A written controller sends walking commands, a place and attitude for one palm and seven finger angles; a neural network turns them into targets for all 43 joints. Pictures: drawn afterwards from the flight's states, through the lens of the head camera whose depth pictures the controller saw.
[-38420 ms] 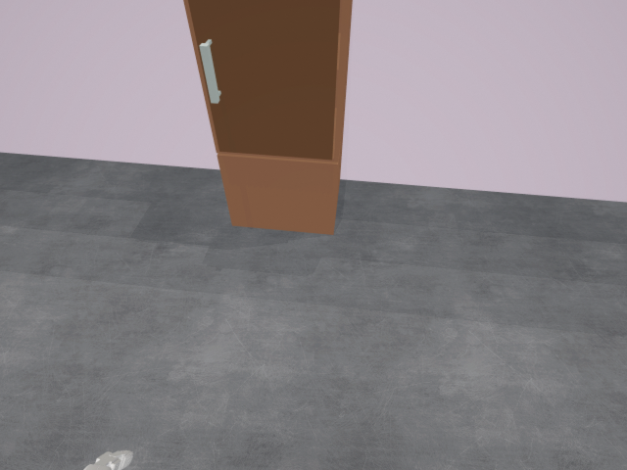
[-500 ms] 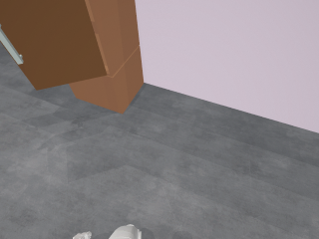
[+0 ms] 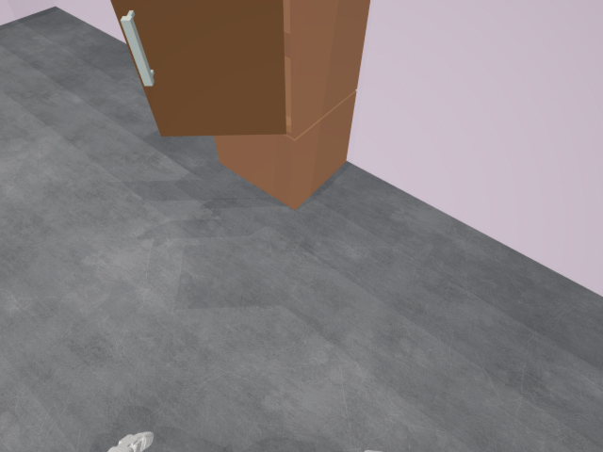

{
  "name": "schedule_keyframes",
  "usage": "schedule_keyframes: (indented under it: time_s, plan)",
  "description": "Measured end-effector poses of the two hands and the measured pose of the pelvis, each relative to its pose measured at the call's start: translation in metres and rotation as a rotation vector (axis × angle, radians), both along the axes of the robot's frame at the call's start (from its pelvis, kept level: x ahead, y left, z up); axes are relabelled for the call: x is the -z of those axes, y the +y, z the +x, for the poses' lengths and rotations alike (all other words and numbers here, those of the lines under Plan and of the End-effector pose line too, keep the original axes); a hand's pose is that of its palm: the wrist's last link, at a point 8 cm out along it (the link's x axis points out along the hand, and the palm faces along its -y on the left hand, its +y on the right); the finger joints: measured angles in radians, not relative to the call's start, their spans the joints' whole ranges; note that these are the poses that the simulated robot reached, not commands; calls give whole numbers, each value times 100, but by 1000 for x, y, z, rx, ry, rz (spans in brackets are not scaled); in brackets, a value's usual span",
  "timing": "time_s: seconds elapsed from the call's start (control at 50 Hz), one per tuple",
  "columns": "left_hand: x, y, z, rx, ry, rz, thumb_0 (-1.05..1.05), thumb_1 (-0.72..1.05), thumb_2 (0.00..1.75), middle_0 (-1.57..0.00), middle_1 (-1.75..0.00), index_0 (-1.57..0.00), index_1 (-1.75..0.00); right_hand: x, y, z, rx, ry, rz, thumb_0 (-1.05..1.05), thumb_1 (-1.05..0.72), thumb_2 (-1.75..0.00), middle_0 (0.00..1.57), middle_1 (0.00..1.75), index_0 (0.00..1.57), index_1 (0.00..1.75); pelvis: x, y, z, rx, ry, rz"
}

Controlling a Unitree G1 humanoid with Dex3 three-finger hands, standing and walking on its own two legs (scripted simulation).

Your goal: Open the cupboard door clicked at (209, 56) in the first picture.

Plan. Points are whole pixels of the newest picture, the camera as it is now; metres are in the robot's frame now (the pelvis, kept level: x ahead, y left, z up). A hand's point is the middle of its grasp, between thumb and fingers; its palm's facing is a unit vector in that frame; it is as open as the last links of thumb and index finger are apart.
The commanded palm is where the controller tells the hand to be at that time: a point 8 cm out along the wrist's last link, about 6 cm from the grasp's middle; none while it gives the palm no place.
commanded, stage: turn to face it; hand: left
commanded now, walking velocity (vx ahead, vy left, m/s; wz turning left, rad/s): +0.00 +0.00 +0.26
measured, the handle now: (140, 49) +1.03 +0.49 -0.03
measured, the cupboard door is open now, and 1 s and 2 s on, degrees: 41 41 41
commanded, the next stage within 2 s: take the last steps up to it in 0.10 s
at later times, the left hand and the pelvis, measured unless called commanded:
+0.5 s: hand out of the picture -0.04 +0.19 -0.17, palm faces +0.28 -0.94 -0.19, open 7.4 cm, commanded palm none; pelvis +0.03 +0.01 +0.00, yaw +10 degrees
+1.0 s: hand (145, 350) +0.28 +0.28 -0.16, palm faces +0.13 -0.98 -0.18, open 7.4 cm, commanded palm none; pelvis +0.17 +0.09 -0.01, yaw +11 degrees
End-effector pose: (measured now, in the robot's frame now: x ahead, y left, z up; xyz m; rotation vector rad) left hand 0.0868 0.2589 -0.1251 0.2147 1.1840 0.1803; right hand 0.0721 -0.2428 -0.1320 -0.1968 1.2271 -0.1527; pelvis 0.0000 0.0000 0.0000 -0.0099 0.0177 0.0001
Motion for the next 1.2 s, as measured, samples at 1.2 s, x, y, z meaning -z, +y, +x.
schedule_keyframes:
  time_s: [1.2]
  plan:
    - [6,68,213,-193,-82,-76,0,91,90,-20,-29,-20,-30,14,115,147,-61,350,47,1,-91,-90,20,30,20,30,2,96,254,-217,-27,19]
